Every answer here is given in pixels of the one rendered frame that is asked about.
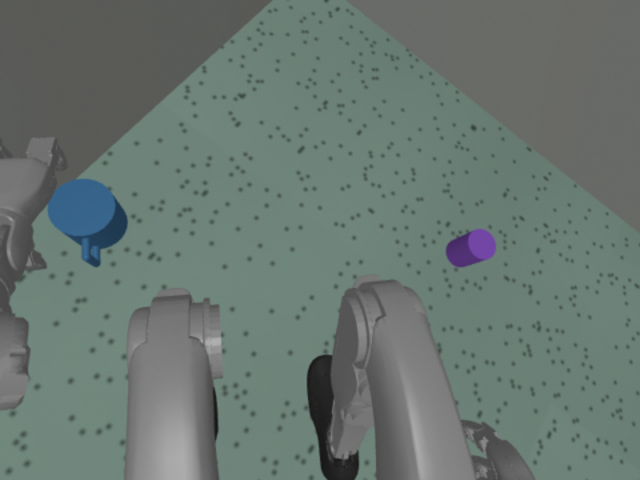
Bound right robot hand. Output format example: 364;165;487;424
461;420;536;480

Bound right robot foot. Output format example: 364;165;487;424
307;355;359;480

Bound left robot hand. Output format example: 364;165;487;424
0;137;67;271

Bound left robot arm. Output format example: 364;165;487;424
0;208;33;410

